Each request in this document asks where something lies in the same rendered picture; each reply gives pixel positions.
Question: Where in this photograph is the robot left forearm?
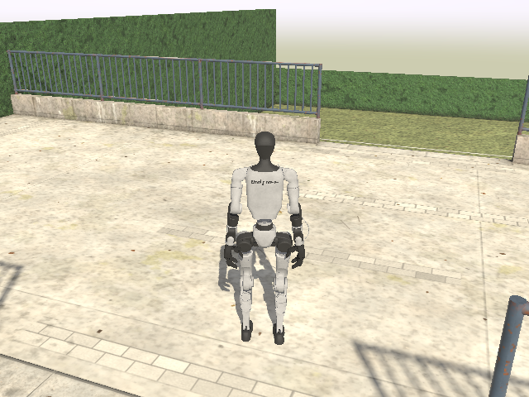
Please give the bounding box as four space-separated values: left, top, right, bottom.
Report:
225 203 239 246

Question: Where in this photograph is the robot left foot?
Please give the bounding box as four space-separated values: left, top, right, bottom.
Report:
241 320 253 342

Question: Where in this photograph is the robot right upper arm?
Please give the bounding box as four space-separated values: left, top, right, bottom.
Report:
282 167 299 214

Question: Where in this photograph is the right robot hand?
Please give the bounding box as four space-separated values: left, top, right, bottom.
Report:
286 244 305 269

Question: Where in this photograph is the robot right forearm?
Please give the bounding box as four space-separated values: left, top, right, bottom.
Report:
290 203 304 246

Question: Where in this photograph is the left robot hand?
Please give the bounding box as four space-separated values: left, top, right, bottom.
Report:
224 244 243 269

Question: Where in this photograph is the robot left upper arm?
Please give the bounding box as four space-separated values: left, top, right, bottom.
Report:
230 167 248 214

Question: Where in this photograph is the left robot thigh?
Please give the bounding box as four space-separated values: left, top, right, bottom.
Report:
236 231 254 290

